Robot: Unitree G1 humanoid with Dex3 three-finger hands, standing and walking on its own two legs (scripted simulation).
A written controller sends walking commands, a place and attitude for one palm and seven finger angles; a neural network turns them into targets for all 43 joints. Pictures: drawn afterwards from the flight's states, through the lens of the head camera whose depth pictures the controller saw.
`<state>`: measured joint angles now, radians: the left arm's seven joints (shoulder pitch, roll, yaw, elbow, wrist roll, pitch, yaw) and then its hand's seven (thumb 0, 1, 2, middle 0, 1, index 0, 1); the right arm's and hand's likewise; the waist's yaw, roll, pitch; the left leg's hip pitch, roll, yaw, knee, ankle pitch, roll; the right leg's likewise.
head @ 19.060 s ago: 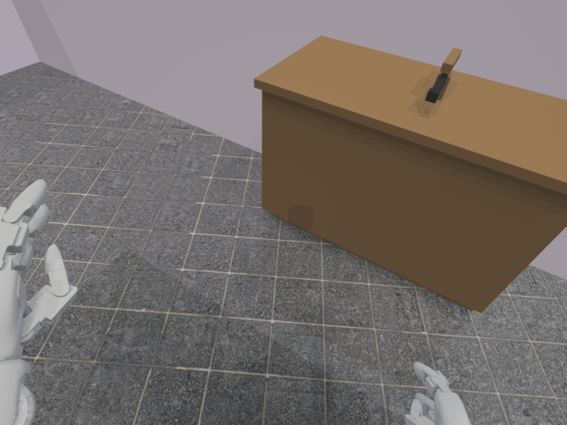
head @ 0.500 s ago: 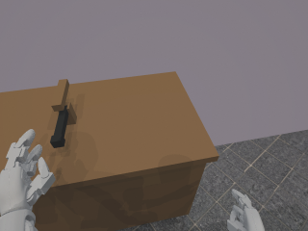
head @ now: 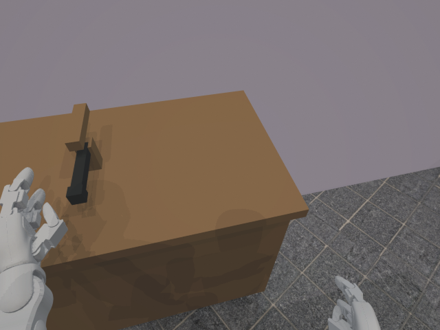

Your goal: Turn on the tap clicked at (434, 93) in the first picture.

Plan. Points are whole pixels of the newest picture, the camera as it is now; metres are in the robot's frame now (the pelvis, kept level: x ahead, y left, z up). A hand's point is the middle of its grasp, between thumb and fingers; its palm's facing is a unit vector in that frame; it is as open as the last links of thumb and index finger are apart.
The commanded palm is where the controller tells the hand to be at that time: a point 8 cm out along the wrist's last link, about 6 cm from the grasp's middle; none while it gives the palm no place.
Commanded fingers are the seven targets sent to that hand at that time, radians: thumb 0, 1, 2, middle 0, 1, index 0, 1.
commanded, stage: reach beside the lever's end, fingers flat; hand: left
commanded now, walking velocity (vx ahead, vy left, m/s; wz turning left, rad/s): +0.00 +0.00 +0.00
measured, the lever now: (77, 194) +0.34 +0.32 +0.05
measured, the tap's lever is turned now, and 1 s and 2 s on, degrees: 0 0 3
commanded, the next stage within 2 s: push the lever round in 1.34 s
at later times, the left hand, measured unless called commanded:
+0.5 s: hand (66, 214) +0.28 +0.30 +0.08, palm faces +0.53 -0.84 -0.12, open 7.7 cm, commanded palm +0.24 +0.34 +0.07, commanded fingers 0.00 0.90 0.90 -0.16 -0.18 -0.16 -0.18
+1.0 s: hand (64, 204) +0.31 +0.33 +0.05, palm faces +0.54 -0.83 -0.12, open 7.8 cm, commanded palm +0.26 +0.36 +0.05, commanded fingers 0.00 0.90 0.90 -0.15 -0.15 -0.15 -0.15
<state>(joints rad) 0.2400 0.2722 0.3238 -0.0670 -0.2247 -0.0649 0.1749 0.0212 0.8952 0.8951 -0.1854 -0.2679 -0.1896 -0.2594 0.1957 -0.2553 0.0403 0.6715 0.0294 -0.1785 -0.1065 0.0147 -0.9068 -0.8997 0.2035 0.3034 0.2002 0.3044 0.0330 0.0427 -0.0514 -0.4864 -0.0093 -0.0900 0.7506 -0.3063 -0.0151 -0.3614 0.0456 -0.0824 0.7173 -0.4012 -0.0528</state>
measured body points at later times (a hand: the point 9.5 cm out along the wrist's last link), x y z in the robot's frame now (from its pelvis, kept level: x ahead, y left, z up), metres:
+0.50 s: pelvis +0.01 +0.02 -0.01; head +0.03 +0.02 +0.44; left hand +0.24 +0.34 +0.08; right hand +0.18 -0.22 -0.09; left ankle +0.05 +0.13 -0.71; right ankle -0.01 -0.09 -0.71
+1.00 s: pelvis +0.00 +0.02 -0.02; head +0.04 +0.02 +0.43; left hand +0.28 +0.37 +0.06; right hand +0.14 -0.24 -0.12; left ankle +0.05 +0.13 -0.71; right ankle -0.01 -0.09 -0.71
